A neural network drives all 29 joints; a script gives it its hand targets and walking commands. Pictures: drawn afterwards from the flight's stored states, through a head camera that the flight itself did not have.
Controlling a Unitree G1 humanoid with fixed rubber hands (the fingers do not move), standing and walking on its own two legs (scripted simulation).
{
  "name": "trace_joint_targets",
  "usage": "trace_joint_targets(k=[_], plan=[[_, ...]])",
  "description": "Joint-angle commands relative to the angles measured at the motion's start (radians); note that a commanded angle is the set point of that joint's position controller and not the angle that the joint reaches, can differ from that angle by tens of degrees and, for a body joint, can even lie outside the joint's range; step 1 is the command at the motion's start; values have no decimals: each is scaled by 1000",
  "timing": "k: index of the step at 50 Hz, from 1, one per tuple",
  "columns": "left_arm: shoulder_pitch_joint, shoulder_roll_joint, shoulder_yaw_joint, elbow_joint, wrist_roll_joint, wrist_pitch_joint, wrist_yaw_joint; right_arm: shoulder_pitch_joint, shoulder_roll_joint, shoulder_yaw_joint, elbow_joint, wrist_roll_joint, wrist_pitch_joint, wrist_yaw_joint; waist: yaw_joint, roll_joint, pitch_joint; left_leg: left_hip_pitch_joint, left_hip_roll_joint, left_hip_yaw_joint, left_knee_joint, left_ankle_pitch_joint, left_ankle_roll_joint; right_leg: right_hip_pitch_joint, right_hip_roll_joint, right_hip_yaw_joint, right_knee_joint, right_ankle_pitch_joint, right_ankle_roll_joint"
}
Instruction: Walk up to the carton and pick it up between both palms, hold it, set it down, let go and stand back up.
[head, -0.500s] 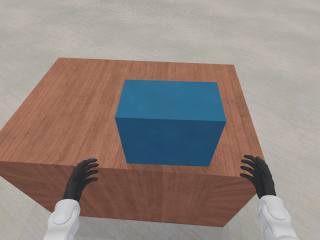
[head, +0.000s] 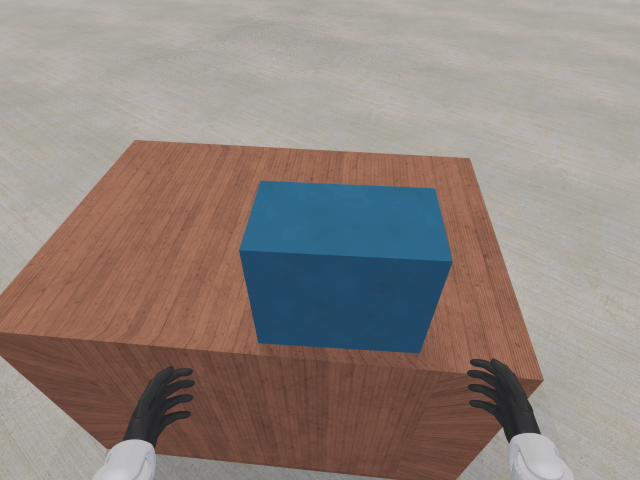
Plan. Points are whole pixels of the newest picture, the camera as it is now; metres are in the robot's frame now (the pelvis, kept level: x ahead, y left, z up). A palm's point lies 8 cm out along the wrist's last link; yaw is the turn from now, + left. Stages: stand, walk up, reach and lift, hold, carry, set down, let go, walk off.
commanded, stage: set down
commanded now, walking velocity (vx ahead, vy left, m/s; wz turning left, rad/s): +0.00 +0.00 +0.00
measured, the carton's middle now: (342, 269) +0.46 -0.04 -0.02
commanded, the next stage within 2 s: let go in 0.46 s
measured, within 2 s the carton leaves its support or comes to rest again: neither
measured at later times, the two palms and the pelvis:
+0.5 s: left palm (146, 475) +0.17 +0.23 -0.06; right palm (514, 468) +0.16 -0.23 -0.07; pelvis +0.00 +0.00 +0.00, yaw -1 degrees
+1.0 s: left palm out of the picture +0.17 +0.23 -0.07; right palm out of the picture +0.15 -0.24 -0.08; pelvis +0.00 +0.00 +0.00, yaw -3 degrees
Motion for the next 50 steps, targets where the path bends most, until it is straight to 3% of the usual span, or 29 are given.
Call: trace_joint_targets(k=[1, 3, 4, 6, 8, 9, 10, 11, 12, 13, 14, 15, 16, 17, 19, 21, 25, 27, 28, 29, 32, 34, 36, 38, 43, 45, 48, 49, 50], plan=[[-102, 106, 44, -115, 16, 7, 0, -71, -94, -18, -76, -13, -5, -2, 1, 0, -54, -8, -1, 9, -73, 212, -46, 32, -17, 17, -75, 190, -12], [-116, 102, 39, -12, 40, 45, -6, -92, -98, -15, -3, -49, 23, -5, -3, -1, 10, -18, -2, 13, -95, 138, -44, 4, -24, 21, -96, 97, -25], [-84, 112, 64, -114, 32, 33, -7, -74, -91, -40, -130, -43, 11, -9, 21, -8, -63, -8, 0, 18, -92, 181, -47, 41, -20, 15, -86, 156, -14], [-125, 97, 41, -97, 38, 48, 9, -103, -84, -39, -66, -52, 15, -6, 7, 29, -14, -38, 3, 19, -98, 168, -44, 11, -16, 14, -82, 107, -18], [-124, 66, 48, -83, 54, 68, -1, -94, -69, -26, -29, -62, 19, -1, -10, 8, -10, -13, 6, 30, -102, 155, -38, 2, -13, 8, -97, 83, -25], [-143, 111, 55, -158, 32, 39, 10, -104, -79, -53, -135, -67, -5, -4, 5, -5, -72, -17, 1, 26, -90, 157, -33, 15, -17, 14, -85, 98, -17], [-124, 111, 54, -148, 35, 40, 15, -100, -70, -45, -141, -71, -5, -7, 12, -15, -69, -28, -6, 37, -81, 195, -38, 45, -11, 13, -71, 174, -12], [-56, 92, 61, -78, 71, 75, 9, -36, -74, -26, -39, -79, 20, -4, 13, -20, -34, -6, -8, 36, -88, 201, -37, 41, -16, 17, -81, 178, -16], [-1, 85, 80, -159, 82, 98, 5, -1, -80, -21, -115, -79, 25, -1, 29, -22, -89, 35, -2, 26, -96, 250, -37, 80, -19, 18, -82, 220, -8], [-21, 76, 73, -161, 87, 116, 5, -14, -75, -33, -72, -80, 32, -5, 8, -2, -60, 30, -9, 33, -95, 250, -34, 68, -18, 20, -89, 219, -4], [-26, 74, 75, -202, 75, 115, 7, 5, -46, -16, -127, -77, 27, -2, 19, 2, -77, 19, -7, 36, -91, 270, -41, 70, -18, 18, -90, 220, -7], [-15, 50, 61, -173, 84, 125, 7, 5, -56, -26, -76, -80, 31, -3, -2, 9, -41, 22, -10, 35, -92, 261, -44, 44, -14, 16, -96, 201, -13], [-8, 61, 70, -175, 89, 128, 6, -3, -50, -27, -94, -88, 31, -1, 12, -1, -22, 19, -7, 35, -98, 249, -50, 38, -6, 3, -102, 180, -21], [18, 37, 72, -100, 110, 164, -5, 6, -58, -25, -43, -107, 48, -3, -1, -8, 25, 25, -2, 41, -110, 205, -41, 24, -9, 6, -119, 152, -20], [11, 72, 90, -195, 111, 176, -3, 12, -52, -30, -141, -113, 51, -4, 20, 10, -16, 2, -6, 51, -120, 203, -36, 69, -14, 12, -113, 146, -13], [12, 78, 85, -240, 123, 182, 14, 10, -53, -42, -133, -118, 46, 3, 16, 5, -43, 46, 0, 50, -104, 256, -46, 51, -2, -2, -105, 180, -15], [1, 58, 87, -239, 124, 223, 14, 13, -27, -27, -128, -128, 78, 0, 18, 0, -2, 10, -5, 58, -117, 183, -23, 44, -19, 19, -119, 130, -7], [18, 40, 84, -180, 138, 249, 7, 25, -26, -20, -97, -148, 92, 2, -1, -19, 55, -12, -1, 66, -128, 129, -25, 23, -19, 9, -131, 91, -8], [29, 56, 86, -198, 147, 256, 9, 41, -29, -22, -95, -152, 95, 4, 12, 9, 58, -3, 1, 66, -139, 115, -28, 25, -13, -2, -134, 75, -16], [4, 37, 89, -230, 125, 252, 10, 31, -24, -37, -149, -144, 89, 6, 12, -13, 22, -19, 2, 65, -132, 125, -25, 10, -23, 11, -129, 77, -9], [42, 67, 99, -234, 142, 241, 26, 41, -42, -29, -125, -132, 74, 15, 30, 22, -14, 27, 2, 61, -98, 239, -40, 30, -3, -9, -96, 169, -16], [55, 36, 108, -218, 175, 262, 21, 49, -49, -38, -62, -143, 80, 15, 16, 33, -13, 48, 7, 52, -99, 254, -49, 22, -1, -13, -104, 166, -25], [67, 24, 94, -217, 165, 281, 15, 60, -61, -40, -70, -160, 85, 12, 1, -3, 5, 48, 7, 58, -102, 254, -41, 6, 4, -9, -112, 164, -18], [41, 18, 95, -244, 165, 284, 16, 46, -43, -37, -101, -151, 86, 12, 10, 19, -4, 32, 1, 65, -106, 210, -39, -1, -3, -13, -108, 122, -18], [62, 39, 89, -241, 154, 271, 26, 61, -40, -30, -105, -152, 72, 20, 19, -6, -26, 22, 2, 66, -89, 224, -34, 12, -2, -8, -93, 176, -16], [67, 29, 96, -250, 160, 270, 28, 69, -58, -45, -97, -156, 68, 20, 22, 27, -18, 22, 5, 62, -93, 253, -49, 19, 0, -13, -89, 178, -19], [68, 21, 93, -238, 167, 272, 26, 64, -57, -39, -99, -155, 56, 18, 21, 11, -39, 34, -3, 66, -74, 304, -45, 17, 3, -9, -84, 232, -17], [211, 100, 145, -170, 267, 193, 20, 106, -211, -94, -80, -206, 197, 5, 42, 66, -24, 62, 132, 33, 18, 345, -21, -219, -65, 82, 21, 378, 2], [208, 174, 170, -153, 256, 159, 18, 193, -196, -97, -102, -204, 260, 4, -17, 21, -127, 77, 152, 2, 45, 356, 5, -170, -66, 88, 68, 382, 5]])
